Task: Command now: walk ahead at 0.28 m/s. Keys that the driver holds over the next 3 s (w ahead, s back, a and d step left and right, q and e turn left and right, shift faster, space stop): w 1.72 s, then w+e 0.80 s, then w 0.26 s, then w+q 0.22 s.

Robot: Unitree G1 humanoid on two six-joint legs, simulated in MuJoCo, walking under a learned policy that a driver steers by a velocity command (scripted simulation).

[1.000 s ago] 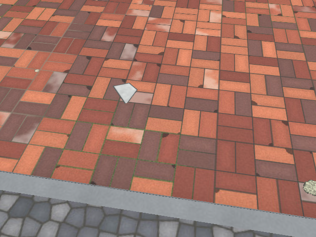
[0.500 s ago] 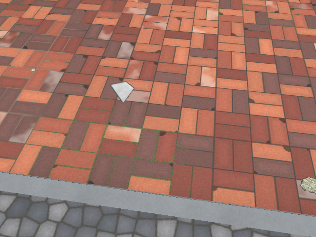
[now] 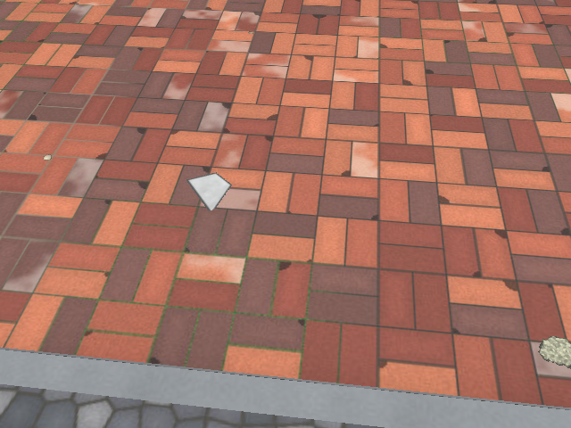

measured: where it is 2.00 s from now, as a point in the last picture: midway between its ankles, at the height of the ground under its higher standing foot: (308, 244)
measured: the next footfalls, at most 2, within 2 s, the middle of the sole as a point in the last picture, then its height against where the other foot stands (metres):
left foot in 0.54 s outside the picture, level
right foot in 1.14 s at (339, 353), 0.05 m lower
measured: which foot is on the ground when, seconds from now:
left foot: down 0.00-0.06, up 0.08-0.52, down 0.54-1.00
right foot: down 0.00-0.54, up 0.56-1.00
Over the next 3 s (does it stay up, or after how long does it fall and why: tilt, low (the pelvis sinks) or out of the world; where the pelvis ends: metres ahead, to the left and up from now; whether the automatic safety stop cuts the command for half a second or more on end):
stays up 1.64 -0.16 -0.03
